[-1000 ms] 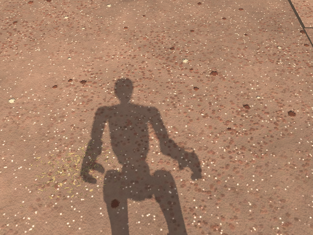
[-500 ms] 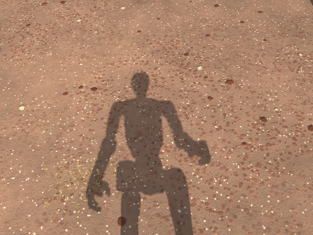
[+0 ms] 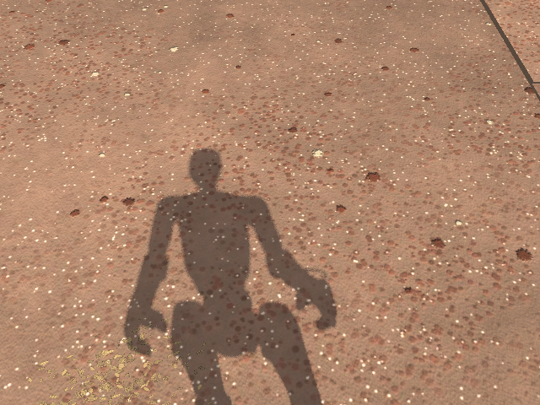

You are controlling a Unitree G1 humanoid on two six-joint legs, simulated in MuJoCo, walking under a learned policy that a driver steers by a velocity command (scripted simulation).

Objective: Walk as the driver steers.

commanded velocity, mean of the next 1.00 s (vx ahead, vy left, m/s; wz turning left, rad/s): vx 0.11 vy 0.00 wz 0.00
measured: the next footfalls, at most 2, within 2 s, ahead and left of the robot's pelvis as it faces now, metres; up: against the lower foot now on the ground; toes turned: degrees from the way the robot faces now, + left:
right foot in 1.18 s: +0.35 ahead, -0.10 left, +0.00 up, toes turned +0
left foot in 1.54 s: +0.29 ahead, +0.12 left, +0.00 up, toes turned +4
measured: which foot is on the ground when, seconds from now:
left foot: down 0.00-1.00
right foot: down 0.00-0.84, up 0.86-1.00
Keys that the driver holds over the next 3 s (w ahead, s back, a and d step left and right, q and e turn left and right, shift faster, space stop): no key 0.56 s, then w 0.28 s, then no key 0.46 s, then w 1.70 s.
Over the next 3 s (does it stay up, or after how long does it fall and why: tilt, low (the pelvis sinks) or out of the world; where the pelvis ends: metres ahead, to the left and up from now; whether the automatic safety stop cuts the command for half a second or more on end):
stays up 1.01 0.00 0.01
